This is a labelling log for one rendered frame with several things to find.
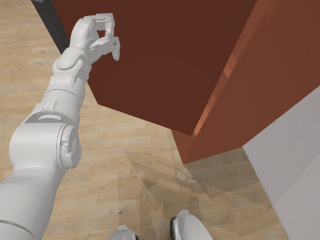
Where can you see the left robot hand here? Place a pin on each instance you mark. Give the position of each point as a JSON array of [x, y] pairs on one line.
[[85, 37]]

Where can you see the left robot forearm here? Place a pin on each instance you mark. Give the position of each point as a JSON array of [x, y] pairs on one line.
[[64, 96]]

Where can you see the robot right thigh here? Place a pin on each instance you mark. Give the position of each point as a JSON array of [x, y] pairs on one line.
[[189, 227]]

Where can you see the cupboard door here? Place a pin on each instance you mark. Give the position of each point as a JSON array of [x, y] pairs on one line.
[[172, 54]]

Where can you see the left robot upper arm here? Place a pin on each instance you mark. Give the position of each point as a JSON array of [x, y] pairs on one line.
[[41, 153]]

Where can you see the handle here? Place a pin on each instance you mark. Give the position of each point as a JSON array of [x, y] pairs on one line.
[[52, 22]]

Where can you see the robot left shin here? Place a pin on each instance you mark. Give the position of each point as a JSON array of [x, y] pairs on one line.
[[123, 227]]

